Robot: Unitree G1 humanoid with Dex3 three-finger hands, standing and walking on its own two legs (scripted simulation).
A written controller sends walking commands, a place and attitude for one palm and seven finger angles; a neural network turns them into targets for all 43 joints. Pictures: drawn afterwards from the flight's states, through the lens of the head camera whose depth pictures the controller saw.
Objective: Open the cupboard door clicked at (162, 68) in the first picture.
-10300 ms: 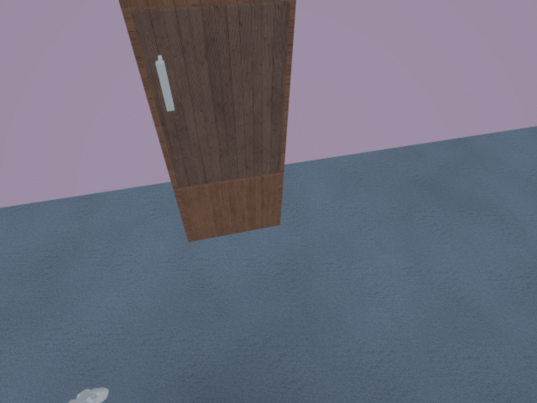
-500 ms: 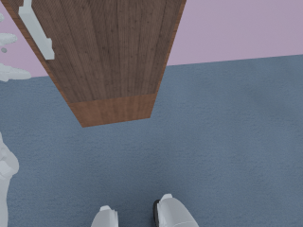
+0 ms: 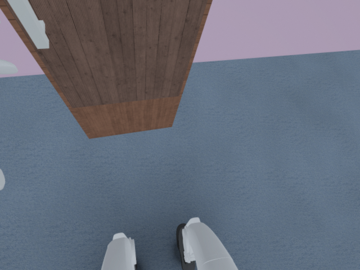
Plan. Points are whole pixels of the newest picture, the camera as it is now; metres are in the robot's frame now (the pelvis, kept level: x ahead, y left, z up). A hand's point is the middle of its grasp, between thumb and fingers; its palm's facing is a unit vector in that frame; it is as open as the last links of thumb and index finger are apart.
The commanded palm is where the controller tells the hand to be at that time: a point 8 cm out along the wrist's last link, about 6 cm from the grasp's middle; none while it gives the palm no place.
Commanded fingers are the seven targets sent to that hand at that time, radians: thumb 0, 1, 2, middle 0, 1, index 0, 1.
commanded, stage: slide the fingers in behind the handle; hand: left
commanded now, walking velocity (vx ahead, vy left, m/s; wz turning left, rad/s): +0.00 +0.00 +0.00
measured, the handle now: (27, 7) +0.60 +0.22 +0.10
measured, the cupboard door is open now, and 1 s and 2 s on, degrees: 0 0 0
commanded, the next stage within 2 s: close the thumb around the handle in 1.64 s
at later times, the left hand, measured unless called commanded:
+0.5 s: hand (4, 35) +0.54 +0.25 +0.10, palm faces +0.08 -1.00 -0.01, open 13.9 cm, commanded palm +0.52 +0.29 +0.09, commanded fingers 0.00 -0.50 0.30 -0.30 -1.20 -0.30 -1.20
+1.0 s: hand (27, 34) +0.55 +0.21 +0.10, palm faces +0.09 -1.00 -0.03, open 13.9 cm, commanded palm +0.52 +0.25 +0.09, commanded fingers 0.00 -0.50 0.30 -0.30 -1.20 -0.30 -1.20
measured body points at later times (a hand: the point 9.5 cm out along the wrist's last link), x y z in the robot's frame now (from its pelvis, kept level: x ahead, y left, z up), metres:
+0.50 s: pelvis +0.01 +0.01 +0.01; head +0.16 +0.04 +0.43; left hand +0.53 +0.30 +0.10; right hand -0.01 -0.25 -0.09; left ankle -0.02 +0.12 -0.66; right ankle +0.04 -0.14 -0.66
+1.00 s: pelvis +0.01 -0.01 +0.01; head +0.16 +0.01 +0.43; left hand +0.53 +0.27 +0.10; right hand -0.01 -0.27 -0.10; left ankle -0.02 +0.12 -0.66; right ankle +0.04 -0.14 -0.66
